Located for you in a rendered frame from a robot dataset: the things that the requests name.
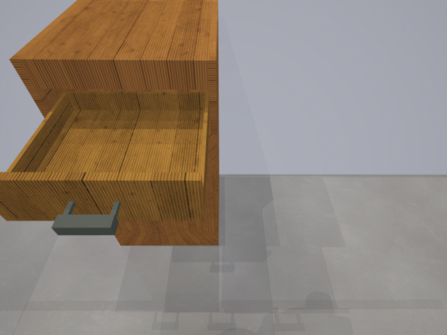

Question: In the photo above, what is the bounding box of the drawer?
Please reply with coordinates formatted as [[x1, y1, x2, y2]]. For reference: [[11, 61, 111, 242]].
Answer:
[[0, 91, 210, 221]]

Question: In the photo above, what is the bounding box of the handle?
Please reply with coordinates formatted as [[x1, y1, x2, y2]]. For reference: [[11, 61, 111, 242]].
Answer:
[[52, 201, 121, 235]]

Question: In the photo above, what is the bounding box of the cabinet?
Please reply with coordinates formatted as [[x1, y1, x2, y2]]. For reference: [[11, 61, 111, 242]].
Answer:
[[10, 0, 219, 246]]

